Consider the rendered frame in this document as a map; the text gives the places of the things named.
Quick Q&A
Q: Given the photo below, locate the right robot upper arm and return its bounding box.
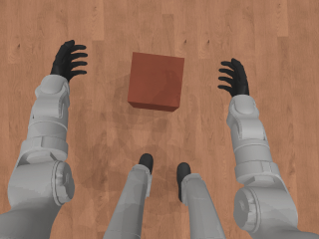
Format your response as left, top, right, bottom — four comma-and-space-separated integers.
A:
233, 185, 319, 239

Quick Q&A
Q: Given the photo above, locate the right robot thigh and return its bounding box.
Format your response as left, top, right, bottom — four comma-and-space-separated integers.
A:
180, 178, 226, 239

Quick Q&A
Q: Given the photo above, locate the carton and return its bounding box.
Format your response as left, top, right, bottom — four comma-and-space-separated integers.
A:
127, 52, 185, 113

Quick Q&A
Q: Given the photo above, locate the left robot upper arm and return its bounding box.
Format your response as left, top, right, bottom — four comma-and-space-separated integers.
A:
0, 160, 75, 239

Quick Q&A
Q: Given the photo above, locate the left robot hand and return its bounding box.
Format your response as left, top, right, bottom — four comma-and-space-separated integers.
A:
50, 40, 88, 83

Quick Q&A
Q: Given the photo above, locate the right robot forearm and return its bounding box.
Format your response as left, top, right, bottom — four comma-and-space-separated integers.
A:
226, 95, 298, 225

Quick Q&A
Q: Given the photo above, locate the left robot foot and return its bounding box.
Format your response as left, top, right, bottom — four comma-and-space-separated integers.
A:
139, 153, 154, 174

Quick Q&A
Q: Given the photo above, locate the right robot hand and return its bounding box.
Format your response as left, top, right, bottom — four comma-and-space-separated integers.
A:
217, 58, 250, 98

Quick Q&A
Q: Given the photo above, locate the left robot forearm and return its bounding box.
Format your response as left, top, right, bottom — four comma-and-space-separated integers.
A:
7, 74, 70, 207

